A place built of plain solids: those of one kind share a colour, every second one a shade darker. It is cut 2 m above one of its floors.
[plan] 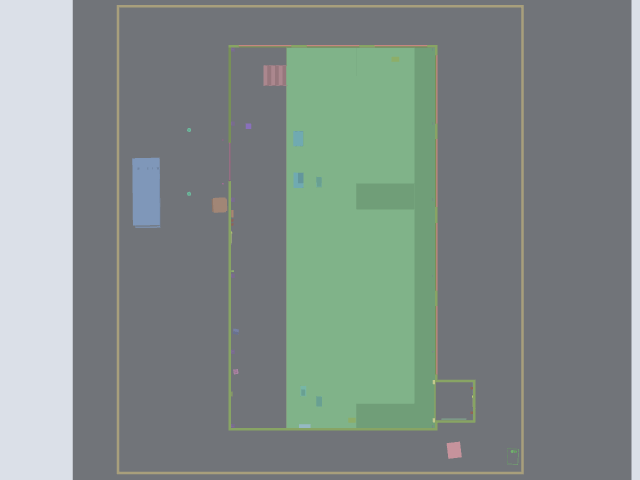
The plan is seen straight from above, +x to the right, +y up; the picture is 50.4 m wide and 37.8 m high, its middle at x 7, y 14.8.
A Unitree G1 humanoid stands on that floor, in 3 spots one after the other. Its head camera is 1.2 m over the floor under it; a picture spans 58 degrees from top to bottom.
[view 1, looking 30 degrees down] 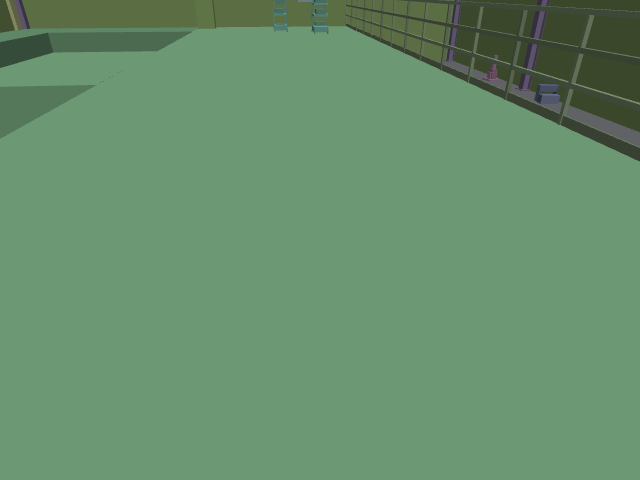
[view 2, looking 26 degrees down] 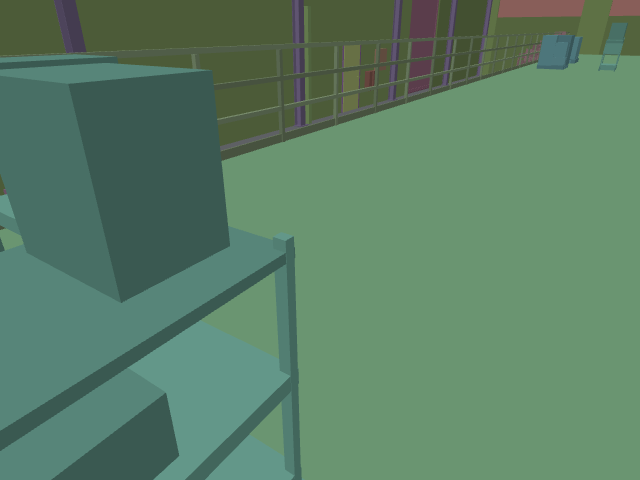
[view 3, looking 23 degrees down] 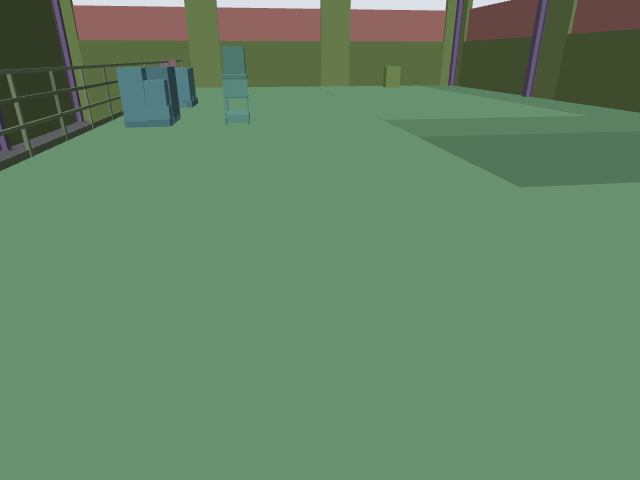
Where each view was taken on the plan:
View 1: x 7.30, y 18.25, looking -96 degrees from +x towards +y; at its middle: raised_floor_bank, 2.40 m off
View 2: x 7.60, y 1.90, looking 124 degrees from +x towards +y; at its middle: raised_floor_bank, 2.74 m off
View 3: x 7.30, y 10.40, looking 82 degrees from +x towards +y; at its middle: raised_floor_bank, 3.07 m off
